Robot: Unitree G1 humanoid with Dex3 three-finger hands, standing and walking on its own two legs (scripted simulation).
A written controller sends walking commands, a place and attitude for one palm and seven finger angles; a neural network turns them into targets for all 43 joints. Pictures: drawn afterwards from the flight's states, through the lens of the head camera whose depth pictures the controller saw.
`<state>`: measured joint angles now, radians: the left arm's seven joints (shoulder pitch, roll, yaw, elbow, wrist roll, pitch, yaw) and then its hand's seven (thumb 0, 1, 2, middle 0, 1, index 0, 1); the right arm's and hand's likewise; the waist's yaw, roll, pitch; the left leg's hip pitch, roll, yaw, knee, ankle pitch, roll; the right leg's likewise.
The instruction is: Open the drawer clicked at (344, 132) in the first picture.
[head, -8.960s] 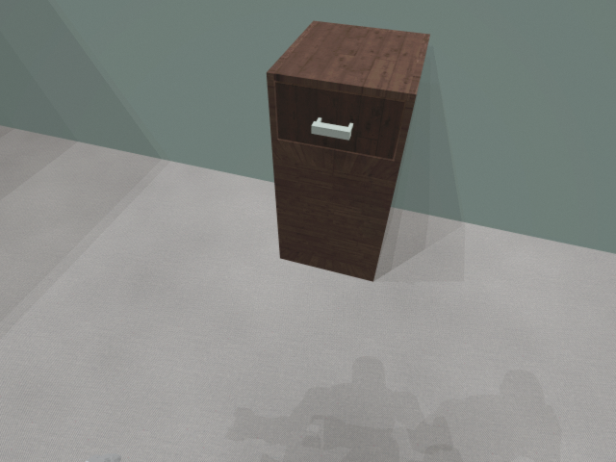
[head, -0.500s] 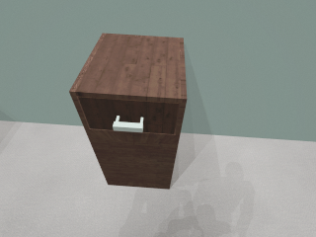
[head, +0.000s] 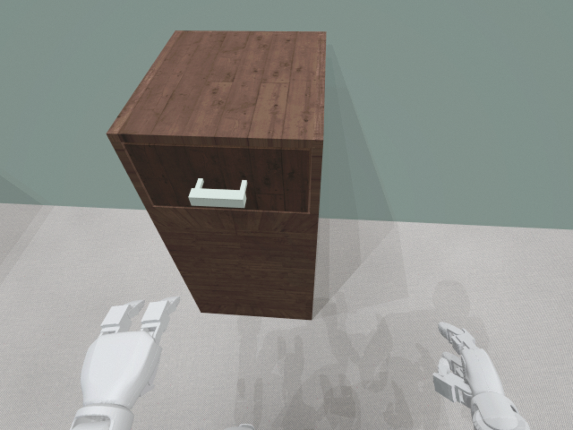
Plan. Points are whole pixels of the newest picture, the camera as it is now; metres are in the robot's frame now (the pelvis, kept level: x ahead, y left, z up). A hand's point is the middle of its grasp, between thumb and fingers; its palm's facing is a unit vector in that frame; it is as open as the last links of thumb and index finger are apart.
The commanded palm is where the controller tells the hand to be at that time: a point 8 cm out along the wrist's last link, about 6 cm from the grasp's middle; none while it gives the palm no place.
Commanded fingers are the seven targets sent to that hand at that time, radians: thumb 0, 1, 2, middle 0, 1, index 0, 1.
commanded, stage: raise the hand with hooked fingers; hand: left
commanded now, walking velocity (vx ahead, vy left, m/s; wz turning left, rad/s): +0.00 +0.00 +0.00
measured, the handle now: (220, 190) +0.55 +0.21 -0.03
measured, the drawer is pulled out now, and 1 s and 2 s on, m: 0.00 0.00 0.00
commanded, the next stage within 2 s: move the hooked fingers above the handle in 1.48 s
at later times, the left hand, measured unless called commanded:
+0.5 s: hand (124, 312) +0.25 +0.25 +0.04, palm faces +0.00 -0.11 -0.99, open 11.5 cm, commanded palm +0.23 +0.26 +0.10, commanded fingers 0.00 -0.20 0.43 -0.28 -1.00 -0.28 -1.00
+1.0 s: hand (88, 247) +0.30 +0.30 +0.10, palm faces +0.06 -0.08 -0.99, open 13.7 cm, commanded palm +0.28 +0.30 +0.16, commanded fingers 0.00 -0.50 0.30 -0.30 -1.20 -0.30 -1.20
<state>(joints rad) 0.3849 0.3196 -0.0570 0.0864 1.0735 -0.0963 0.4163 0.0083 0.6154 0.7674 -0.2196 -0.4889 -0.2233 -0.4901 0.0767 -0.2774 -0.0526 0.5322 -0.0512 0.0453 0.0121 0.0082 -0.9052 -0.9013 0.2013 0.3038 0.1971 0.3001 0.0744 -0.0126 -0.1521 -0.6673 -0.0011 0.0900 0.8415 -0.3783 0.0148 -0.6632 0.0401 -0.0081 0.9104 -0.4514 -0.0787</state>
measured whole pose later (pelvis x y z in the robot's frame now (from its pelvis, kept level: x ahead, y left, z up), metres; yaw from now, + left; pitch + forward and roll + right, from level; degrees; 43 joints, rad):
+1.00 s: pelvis +0.02 +0.05 +0.04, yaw +2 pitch +4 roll +0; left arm -0.04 0.44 -0.08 0.08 0.96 0.08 0.13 0.00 -0.46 0.31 -0.31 -1.18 -0.32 -1.18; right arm 0.11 -0.22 0.02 0.58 0.00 0.16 -0.01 0.01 -0.90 -0.90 0.20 0.30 0.20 0.30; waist 0.08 0.07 -0.05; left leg -0.36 -0.05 0.05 0.58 -0.29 0.07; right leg -0.31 0.00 -0.04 0.58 -0.34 -0.01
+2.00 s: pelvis +0.01 +0.02 +0.04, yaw +2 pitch +7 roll +0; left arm -0.31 0.43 -0.11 0.42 0.98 -0.02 0.16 0.00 -0.49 0.30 -0.32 -1.20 -0.32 -1.20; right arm 0.18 -0.24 -0.02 0.63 0.02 0.15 -0.04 0.01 -0.90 -0.90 0.20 0.30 0.20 0.30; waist 0.04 0.05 -0.06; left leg -0.43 -0.03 0.04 0.58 -0.27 0.04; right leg -0.38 0.03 -0.04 0.60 -0.33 -0.05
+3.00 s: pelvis +0.02 +0.02 +0.01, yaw +1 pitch +17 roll +0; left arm -0.79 0.34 -0.14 1.06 1.07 0.05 0.37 0.00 -0.49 0.30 -0.32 -1.20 -0.32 -1.20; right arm 0.35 -0.25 -0.07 0.70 0.00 0.14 -0.02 0.00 -0.90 -0.90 0.20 0.30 0.20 0.30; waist -0.11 0.05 -0.15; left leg -0.72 -0.01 0.04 0.76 -0.35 0.04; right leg -0.67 0.04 -0.04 0.76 -0.39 -0.05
